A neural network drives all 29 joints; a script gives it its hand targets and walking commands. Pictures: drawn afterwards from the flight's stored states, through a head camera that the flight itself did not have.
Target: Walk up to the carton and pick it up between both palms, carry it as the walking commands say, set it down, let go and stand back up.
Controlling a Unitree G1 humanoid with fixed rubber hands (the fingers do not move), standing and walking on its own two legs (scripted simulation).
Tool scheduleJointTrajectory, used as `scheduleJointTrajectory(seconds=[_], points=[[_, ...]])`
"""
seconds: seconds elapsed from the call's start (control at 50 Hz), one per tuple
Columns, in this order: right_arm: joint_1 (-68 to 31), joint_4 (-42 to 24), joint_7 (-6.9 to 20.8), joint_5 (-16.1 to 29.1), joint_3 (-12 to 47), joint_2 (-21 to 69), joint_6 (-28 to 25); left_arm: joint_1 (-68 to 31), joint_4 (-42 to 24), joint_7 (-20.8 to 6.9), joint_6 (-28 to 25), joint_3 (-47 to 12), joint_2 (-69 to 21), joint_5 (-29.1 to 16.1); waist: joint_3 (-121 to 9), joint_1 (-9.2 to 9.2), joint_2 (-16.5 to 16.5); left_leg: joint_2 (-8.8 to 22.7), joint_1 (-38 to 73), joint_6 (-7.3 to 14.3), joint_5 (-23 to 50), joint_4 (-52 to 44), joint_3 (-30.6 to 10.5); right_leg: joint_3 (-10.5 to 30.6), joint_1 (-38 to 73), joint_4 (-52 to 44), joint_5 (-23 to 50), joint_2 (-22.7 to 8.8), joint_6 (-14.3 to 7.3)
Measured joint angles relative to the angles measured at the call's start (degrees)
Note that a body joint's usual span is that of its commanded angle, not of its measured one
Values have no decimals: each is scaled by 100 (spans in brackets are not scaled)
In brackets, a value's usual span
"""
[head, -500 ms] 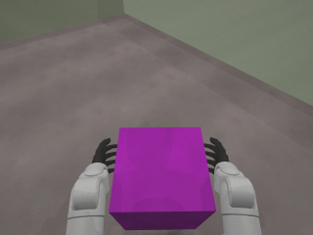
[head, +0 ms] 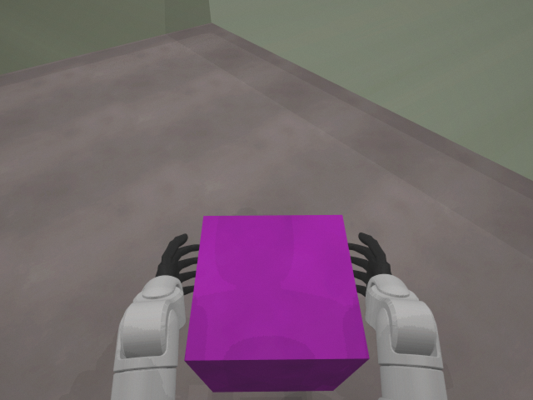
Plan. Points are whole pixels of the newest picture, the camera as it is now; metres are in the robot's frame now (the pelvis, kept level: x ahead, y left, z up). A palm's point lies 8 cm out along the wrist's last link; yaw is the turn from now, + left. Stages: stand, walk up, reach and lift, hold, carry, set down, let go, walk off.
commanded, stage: carry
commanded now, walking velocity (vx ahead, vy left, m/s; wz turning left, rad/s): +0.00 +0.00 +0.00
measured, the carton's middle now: (273, 309) +0.27 +0.00 -0.02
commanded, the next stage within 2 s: none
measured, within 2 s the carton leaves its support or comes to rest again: neither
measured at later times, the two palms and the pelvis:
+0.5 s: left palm (166, 283) +0.26 +0.15 +0.07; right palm (379, 281) +0.27 -0.15 +0.07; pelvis +0.00 +0.00 +0.00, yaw +1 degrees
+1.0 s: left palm (116, 220) +0.36 +0.24 +0.09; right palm (293, 181) +0.46 -0.04 +0.09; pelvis +0.16 +0.03 +0.02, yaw +18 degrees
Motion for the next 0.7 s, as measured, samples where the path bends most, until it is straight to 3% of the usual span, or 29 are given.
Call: scheduleJointTrajectory(seconds=[0.46,0.52,0.56,0.62,0.7], points=[[38,-251,-63,83,3,-3,264,17,-215,52,251,-38,1,-74,3,-20,8,-1,30,14,-1,-21,-38,-54,54,-35,-5,-19,4],[209,-749,-133,250,35,-17,589,154,-690,134,592,-167,10,-175,-5,-58,28,-33,60,93,-516,32,-162,-181,210,-172,-231,-51,25],[204,-769,-99,227,-13,-19,701,118,-678,122,712,-217,6,-114,-75,-100,3,-60,54,162,-699,43,-158,-323,355,-385,-84,-130,37],[186,-920,-96,273,-59,-18,934,112,-860,150,967,-272,6,-96,-116,-107,-77,-140,238,311,-442,-260,-82,-529,554,-481,-115,-311,111],[78,-1065,-121,253,77,-7,1215,121,-1214,155,1317,-153,13,-120,-213,-42,-10,-186,482,226,185,-666,-207,-512,421,211,-1221,-354,442]])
